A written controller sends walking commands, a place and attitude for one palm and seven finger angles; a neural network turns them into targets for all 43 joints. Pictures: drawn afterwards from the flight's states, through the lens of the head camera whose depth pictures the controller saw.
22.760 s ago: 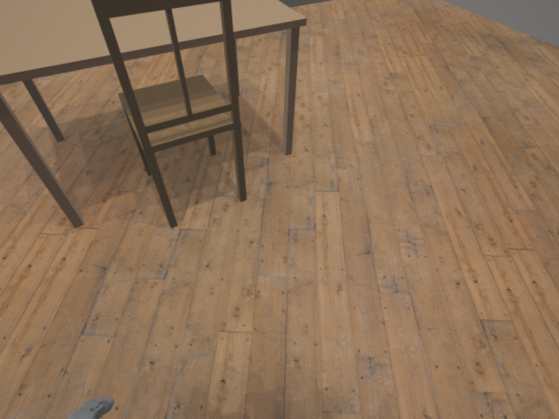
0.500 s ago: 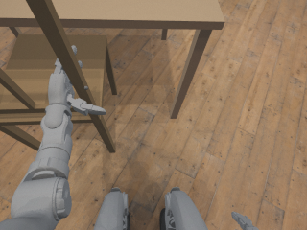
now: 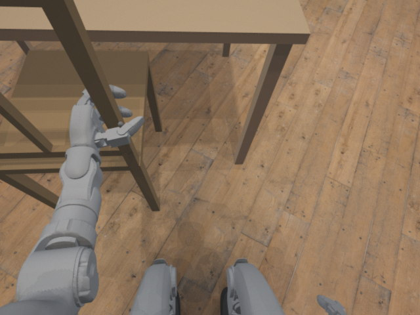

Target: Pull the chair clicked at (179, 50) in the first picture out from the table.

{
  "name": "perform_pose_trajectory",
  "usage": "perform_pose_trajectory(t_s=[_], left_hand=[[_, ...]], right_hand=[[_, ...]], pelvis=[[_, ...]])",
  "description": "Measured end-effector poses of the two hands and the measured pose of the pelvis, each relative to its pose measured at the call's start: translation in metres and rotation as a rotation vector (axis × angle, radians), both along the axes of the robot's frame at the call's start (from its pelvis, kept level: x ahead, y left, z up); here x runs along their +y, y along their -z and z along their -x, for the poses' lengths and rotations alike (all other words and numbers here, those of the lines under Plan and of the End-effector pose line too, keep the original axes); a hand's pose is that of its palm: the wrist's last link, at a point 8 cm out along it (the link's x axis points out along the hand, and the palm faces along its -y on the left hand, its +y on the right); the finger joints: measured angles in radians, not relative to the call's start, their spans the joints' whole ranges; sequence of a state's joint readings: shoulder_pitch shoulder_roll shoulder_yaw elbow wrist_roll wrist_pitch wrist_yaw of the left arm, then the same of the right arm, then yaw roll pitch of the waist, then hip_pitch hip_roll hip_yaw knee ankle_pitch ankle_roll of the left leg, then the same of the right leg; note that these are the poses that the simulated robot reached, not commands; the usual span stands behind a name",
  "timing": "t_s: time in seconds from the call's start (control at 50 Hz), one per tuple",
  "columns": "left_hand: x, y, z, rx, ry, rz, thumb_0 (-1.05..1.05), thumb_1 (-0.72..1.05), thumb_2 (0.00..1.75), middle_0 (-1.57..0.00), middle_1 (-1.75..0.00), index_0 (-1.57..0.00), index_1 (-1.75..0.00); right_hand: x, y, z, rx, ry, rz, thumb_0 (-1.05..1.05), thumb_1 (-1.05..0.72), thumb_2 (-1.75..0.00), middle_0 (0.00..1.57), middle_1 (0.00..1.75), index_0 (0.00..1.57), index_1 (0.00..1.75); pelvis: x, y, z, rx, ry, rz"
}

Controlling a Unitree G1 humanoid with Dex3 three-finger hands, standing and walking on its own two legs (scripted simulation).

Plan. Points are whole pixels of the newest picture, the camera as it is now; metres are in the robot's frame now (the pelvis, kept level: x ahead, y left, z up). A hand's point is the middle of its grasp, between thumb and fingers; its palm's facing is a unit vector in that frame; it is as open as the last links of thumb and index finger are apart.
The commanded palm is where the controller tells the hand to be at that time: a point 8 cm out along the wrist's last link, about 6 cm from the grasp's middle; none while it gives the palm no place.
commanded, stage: hook a spindle and tug to test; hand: left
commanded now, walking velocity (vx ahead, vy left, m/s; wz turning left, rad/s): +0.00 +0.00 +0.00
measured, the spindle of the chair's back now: out of the picture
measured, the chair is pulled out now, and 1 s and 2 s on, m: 0.00 0.03 0.16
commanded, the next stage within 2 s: step backward, pulling the chair out in 0.76 s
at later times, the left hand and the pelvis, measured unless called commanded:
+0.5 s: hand (121, 131) +0.44 +0.16 +0.03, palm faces +0.04 -1.00 -0.02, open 5.8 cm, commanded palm +0.41 +0.20 +0.04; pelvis +0.02 +0.00 +0.01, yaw +0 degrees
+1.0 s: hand (117, 147) +0.41 +0.16 +0.04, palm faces +0.11 -0.99 -0.07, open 5.7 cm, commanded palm +0.38 +0.21 +0.04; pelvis +0.01 +0.00 +0.05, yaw +1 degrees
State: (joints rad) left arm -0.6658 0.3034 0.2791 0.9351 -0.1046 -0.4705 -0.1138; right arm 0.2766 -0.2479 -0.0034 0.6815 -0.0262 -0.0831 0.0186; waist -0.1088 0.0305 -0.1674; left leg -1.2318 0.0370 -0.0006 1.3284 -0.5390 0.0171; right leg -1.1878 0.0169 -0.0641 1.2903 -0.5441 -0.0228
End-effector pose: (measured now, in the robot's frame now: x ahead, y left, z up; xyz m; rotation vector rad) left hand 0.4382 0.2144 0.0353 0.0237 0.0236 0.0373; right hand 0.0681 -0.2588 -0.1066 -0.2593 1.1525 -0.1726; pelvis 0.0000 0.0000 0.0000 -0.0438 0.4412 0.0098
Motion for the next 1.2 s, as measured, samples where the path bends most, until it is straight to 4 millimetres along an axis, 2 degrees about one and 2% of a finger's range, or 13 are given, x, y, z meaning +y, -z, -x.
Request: perform_pose_trajectory(t_s=[0.12,0.16,0.34,0.6,0.78,0.9,0.94,1.06,1.2], left_hand=[[-0.001,0.0,0.0,0.01,-0.01,0.004,0.0,0.58,0.77,-0.46,-1.43,-0.46,-1.43],[-0.001,0.0,0.0,0.008,-0.012,0.004,0.0,0.64,0.79,-0.46,-1.44,-0.45,-1.43],[-0.002,0.0,0.004,0.008,-0.015,0.005,0.01,0.65,0.78,-0.42,-1.45,-0.41,-1.44],[-0.004,-0.001,0.027,0.011,-0.001,0.001,0.01,0.66,0.81,-0.39,-1.45,-0.38,-1.44],[-0.004,-0.001,0.043,0.006,0.012,-0.001,0.01,0.66,0.83,-0.4,-1.45,-0.38,-1.44],[-0.003,-0.002,0.046,0.013,0.006,-0.03,0.0,0.64,0.83,-0.42,-1.45,-0.39,-1.45],[-0.003,-0.007,0.049,0.096,-0.023,-0.071,-0.02,0.63,0.8,-0.42,-1.43,-0.4,-1.45],[-0.008,-0.02,0.062,0.313,-0.11,-0.001,0.03,0.65,0.76,-0.3,-1.14,-0.45,-1.44],[-0.013,-0.028,0.061,0.416,-0.065,-0.049,0.06,0.63,0.73,-0.32,-1.07,-0.49,-1.44]], right_hand=[[0.001,-0.002,-0.004,-0.003,0.002,-0.005,0.01,-0.91,-0.9,0.2,0.3,0.2,0.3],[0.001,-0.003,-0.005,-0.001,-0.001,-0.006,0.01,-0.91,-0.9,0.2,0.3,0.2,0.3],[0.002,-0.006,-0.015,-0.016,0.007,-0.014,0.01,-0.91,-0.9,0.2,0.3,0.2,0.3],[0.004,-0.012,-0.039,-0.059,-0.01,-0.026,0.01,-0.91,-0.9,0.2,0.3,0.2,0.3],[0.005,-0.015,-0.056,-0.111,-0.032,-0.022,0.01,-0.91,-0.9,0.2,0.3,0.2,0.3],[0.007,-0.013,-0.059,-0.119,-0.036,-0.019,0.01,-0.91,-0.9,0.2,0.3,0.2,0.3],[0.01,-0.022,-0.056,-0.095,0.01,-0.022,0.01,-0.91,-0.9,0.2,0.3,0.2,0.3],[0.018,-0.071,-0.041,-0.043,0.065,-0.007,0.01,-0.91,-0.9,0.21,0.3,0.2,0.3],[0.003,-0.103,-0.017,0.01,0.1,0.082,0.01,-0.9,-0.9,0.21,0.3,0.2,0.3]], pelvis=[[0.001,-0.003,-0.003,-0.002,0.001,0.0],[0.001,-0.004,-0.004,-0.001,0.001,0.0],[0.001,-0.006,-0.01,-0.004,0.006,-0.003],[0.0,-0.013,-0.018,-0.022,0.005,-0.007],[-0.001,-0.012,-0.016,-0.036,0.003,-0.008],[-0.001,-0.011,-0.009,-0.058,-0.004,-0.011],[-0.001,-0.023,-0.007,-0.112,-0.007,-0.021],[0.001,-0.071,-0.015,-0.169,-0.004,-0.025],[0.008,-0.095,-0.011,-0.211,-0.01,-0.001]])
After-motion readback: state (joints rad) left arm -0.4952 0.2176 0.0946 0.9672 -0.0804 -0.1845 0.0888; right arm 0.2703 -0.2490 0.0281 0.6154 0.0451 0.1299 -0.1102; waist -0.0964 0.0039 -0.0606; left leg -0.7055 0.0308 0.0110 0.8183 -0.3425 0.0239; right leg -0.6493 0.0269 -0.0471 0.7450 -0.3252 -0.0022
